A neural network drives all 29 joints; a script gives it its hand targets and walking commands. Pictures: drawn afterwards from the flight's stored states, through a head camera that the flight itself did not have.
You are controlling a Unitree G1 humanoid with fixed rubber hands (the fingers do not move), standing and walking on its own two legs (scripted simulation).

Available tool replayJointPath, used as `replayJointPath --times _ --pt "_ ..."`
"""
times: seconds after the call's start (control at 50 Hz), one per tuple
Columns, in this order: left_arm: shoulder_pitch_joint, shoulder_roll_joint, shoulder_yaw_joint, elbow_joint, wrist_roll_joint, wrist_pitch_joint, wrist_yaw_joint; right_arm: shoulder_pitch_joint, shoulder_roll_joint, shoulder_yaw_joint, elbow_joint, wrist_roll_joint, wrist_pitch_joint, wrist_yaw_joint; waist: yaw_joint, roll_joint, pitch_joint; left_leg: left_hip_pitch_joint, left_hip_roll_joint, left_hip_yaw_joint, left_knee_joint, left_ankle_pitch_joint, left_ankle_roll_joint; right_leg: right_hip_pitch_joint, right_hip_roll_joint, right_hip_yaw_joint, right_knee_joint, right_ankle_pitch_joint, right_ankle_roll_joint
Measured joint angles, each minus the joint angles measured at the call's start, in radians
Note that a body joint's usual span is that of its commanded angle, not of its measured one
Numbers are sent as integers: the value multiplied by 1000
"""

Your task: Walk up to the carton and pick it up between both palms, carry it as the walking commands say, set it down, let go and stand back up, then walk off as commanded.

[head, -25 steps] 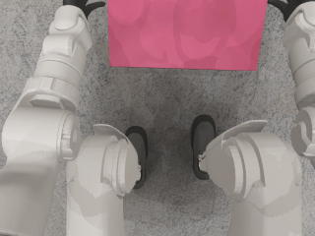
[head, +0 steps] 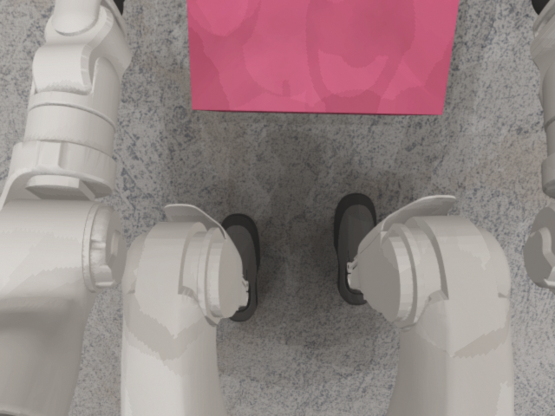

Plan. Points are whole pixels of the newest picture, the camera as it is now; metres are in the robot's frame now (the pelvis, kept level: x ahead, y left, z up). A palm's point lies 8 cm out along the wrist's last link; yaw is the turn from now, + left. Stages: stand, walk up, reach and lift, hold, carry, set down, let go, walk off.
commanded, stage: set down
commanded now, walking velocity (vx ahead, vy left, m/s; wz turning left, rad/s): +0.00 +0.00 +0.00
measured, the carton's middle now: out of the picture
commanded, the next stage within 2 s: let go in 1.16 s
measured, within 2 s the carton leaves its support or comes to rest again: neither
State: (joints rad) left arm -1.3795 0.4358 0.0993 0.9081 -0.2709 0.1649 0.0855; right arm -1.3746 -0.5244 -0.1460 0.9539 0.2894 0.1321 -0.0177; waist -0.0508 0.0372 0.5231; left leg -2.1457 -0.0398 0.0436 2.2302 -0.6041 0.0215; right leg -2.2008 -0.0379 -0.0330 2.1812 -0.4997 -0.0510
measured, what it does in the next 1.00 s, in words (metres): rises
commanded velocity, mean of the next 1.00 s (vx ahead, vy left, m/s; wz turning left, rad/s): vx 0.00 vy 0.00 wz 0.00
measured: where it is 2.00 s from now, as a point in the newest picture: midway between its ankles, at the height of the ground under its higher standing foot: (297, 276)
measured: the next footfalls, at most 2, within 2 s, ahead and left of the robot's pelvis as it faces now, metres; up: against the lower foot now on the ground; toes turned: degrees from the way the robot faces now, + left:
none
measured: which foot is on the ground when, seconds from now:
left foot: down 0.00-1.00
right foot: down 0.00-1.00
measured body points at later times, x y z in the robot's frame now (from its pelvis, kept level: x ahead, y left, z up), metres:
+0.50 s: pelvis -0.01 +0.00 +0.11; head +0.36 -0.03 +0.35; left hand +0.57 +0.18 -0.02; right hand +0.54 -0.30 -0.02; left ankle +0.11 +0.11 -0.33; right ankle +0.14 -0.11 -0.33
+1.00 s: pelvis +0.00 +0.00 +0.25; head +0.36 -0.03 +0.51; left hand +0.57 +0.19 +0.12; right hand +0.54 -0.30 +0.13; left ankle +0.11 +0.11 -0.33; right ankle +0.14 -0.11 -0.33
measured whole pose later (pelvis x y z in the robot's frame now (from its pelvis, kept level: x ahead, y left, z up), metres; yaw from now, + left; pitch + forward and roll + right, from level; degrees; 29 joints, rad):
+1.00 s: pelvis +0.00 +0.00 +0.25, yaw -1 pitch +26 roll +1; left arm -1.23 0.47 0.22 0.61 -0.19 0.37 0.03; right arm -1.26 -0.55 -0.24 0.67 0.22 0.34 0.04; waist -0.05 0.01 0.52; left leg -1.40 -0.05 0.01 1.35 -0.41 0.01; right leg -1.45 0.02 0.01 1.32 -0.34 -0.02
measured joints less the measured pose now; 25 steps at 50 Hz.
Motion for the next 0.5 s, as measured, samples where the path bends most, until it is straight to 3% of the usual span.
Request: replayJointPath --times 0.5 --pt "36 29 87 -236 60 192 -10 32 -51 -82 -233 -67 202 52 3 -8 -1 306 -5 -16 -379 72 -7 312 39 21 -371 59 23"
